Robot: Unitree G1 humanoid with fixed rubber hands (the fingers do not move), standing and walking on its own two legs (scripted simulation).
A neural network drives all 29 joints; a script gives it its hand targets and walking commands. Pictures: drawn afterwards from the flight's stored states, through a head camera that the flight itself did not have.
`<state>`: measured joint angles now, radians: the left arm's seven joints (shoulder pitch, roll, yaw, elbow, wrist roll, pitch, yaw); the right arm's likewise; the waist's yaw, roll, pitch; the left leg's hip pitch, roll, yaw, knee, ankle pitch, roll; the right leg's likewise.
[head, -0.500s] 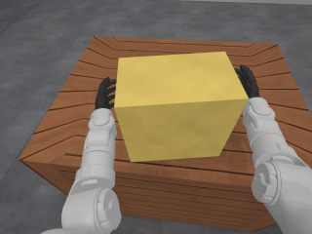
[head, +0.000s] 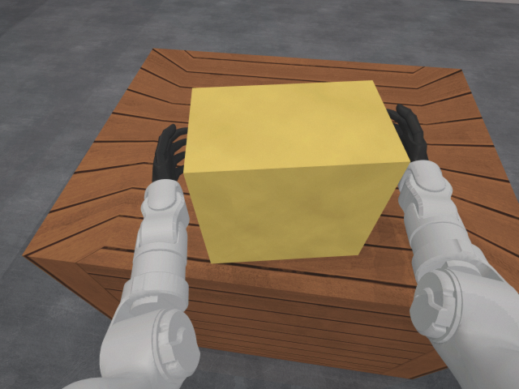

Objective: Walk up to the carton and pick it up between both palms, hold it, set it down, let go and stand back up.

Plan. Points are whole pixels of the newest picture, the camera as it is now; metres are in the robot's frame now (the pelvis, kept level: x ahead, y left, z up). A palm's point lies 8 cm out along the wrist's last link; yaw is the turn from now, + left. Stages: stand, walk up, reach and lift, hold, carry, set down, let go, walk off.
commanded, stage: set down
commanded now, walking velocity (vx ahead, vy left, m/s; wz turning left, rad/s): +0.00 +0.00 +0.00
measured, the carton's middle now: (284, 180) +0.45 +0.03 +0.04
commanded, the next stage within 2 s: none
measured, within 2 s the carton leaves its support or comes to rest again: rests again in 0.76 s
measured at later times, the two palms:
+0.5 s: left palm (168, 181) +0.39 +0.21 +0.08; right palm (408, 159) +0.46 -0.16 +0.11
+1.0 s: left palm (164, 208) +0.38 +0.22 +0.02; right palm (390, 181) +0.46 -0.15 +0.05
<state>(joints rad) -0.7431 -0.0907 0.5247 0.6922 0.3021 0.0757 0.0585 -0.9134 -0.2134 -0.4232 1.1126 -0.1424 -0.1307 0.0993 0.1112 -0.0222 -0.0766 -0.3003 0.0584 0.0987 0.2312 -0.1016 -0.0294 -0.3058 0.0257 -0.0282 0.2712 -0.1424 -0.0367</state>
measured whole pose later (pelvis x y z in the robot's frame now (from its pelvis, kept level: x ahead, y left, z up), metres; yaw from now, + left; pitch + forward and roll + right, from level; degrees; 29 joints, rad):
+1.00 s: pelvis -0.01 +0.00 -0.01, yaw -2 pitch +20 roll -1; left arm -0.73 0.08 0.17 0.94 -0.06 -0.01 0.22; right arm -0.98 -0.34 0.03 1.33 0.28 -0.13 0.08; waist 0.17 -0.01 -0.18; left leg -0.59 0.10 0.10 0.41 -0.16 -0.03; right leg -0.56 0.05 -0.03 0.35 -0.14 -0.04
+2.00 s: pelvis -0.03 +0.00 -0.01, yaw +2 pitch +16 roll -1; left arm -0.95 0.33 0.15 0.69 -0.28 0.49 0.15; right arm -1.18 -0.64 0.14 1.14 0.47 0.26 0.11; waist 0.18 0.06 -0.17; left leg -0.57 0.07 0.02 0.40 -0.11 -0.04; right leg -0.53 0.04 -0.06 0.38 -0.14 -0.04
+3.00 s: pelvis -0.05 +0.00 -0.01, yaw +2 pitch +10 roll +0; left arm -0.53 0.24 0.12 0.24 -0.22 0.61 0.21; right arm -0.68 -0.58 -0.03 0.75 0.41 0.26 0.19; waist 0.10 0.02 -0.10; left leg -0.44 0.05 0.02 0.38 -0.10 -0.03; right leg -0.43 0.03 -0.02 0.41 -0.15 -0.04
